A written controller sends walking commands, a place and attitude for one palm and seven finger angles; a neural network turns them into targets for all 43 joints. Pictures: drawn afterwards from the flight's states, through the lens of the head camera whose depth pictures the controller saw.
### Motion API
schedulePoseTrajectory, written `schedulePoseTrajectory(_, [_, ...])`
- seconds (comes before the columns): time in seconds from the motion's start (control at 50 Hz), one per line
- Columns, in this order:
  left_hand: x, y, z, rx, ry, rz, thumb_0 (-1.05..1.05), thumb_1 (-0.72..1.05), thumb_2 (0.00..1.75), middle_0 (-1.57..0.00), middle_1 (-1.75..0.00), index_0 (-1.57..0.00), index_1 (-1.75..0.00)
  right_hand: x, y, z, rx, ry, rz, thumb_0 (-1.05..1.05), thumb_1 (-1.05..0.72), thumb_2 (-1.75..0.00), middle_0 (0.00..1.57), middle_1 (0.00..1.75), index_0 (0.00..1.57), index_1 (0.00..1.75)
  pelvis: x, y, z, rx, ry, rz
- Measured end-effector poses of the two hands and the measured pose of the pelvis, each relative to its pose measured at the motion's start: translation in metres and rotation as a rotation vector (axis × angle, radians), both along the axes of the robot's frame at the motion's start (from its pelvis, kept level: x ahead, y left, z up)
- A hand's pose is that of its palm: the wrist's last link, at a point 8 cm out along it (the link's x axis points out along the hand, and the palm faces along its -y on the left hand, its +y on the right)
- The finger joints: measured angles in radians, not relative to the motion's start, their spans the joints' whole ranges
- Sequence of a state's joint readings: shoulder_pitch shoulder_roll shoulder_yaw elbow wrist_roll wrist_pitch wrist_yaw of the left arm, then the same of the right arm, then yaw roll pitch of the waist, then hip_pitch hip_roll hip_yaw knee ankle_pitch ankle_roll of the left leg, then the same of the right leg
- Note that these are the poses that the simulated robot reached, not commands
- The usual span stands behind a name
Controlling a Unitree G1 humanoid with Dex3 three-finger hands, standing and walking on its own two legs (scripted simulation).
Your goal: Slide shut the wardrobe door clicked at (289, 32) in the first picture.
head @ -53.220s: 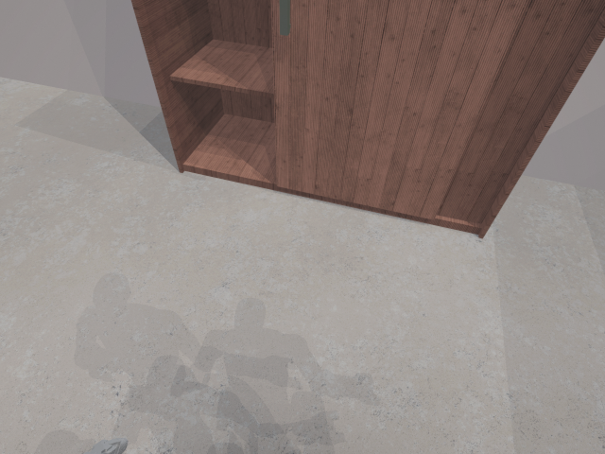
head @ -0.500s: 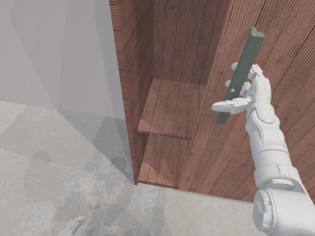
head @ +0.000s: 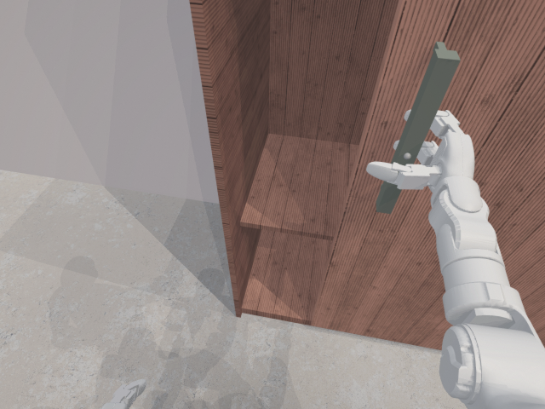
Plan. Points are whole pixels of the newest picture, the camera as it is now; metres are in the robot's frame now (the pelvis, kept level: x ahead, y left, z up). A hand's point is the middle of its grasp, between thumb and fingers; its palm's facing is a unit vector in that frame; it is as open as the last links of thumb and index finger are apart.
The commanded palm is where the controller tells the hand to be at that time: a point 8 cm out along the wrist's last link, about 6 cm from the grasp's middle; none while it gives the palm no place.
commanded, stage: grip the handle and tug to test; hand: right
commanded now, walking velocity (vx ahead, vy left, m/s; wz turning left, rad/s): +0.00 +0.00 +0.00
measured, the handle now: (407, 139) +0.51 -0.15 +0.16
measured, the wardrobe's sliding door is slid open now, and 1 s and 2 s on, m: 0.26 0.26 0.26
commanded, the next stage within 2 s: tug the door sideways, standing still in 1.14 s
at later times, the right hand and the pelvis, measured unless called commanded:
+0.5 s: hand (398, 152) +0.46 -0.13 +0.17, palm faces +0.10 +1.00 +0.00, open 6.0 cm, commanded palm +0.42 -0.17 +0.16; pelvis +0.00 +0.00 +0.00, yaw +0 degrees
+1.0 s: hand (397, 153) +0.46 -0.13 +0.17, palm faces +0.10 +1.00 +0.00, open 6.1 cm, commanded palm +0.40 -0.17 +0.16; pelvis +0.02 +0.01 +0.00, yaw +2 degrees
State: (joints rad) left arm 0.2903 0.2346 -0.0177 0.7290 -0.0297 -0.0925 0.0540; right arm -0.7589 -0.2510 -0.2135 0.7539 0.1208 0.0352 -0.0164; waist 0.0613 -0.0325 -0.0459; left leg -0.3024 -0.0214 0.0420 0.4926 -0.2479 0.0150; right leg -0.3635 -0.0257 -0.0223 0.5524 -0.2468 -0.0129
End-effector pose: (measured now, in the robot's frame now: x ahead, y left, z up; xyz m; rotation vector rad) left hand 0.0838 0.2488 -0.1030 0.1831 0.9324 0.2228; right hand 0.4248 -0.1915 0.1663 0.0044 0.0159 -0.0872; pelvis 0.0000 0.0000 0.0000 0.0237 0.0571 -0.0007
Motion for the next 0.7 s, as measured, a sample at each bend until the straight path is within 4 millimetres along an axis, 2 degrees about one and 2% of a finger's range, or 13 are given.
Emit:
schedulePoseTrajectory(0.38, [-0.008,-0.002,-0.003,-0.013,0.010,0.001,0.01,0.90,0.90,-0.20,-0.30,-0.20,-0.30,0.007,0.010,0.001,-0.002,-0.004,-0.002,0.01,-0.64,-0.78,0.39,1.35,0.40,1.35,0.000,-0.001,0.000,-0.002,0.010,0.004])
schedulePoseTrajectory(0.7, [0.000,0.006,-0.001,-0.010,0.005,0.003,0.01,0.90,0.90,-0.20,-0.30,-0.20,-0.30,0.006,0.012,0.001,-0.003,-0.004,-0.011,0.01,-0.66,-0.78,0.35,1.38,0.36,1.38,0.005,0.005,0.001,-0.003,0.007,0.003])
